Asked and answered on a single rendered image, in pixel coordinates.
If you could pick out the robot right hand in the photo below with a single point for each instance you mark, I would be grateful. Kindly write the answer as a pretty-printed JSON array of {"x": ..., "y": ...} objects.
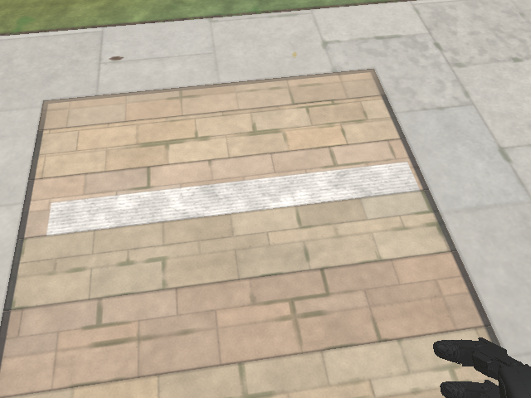
[{"x": 491, "y": 360}]

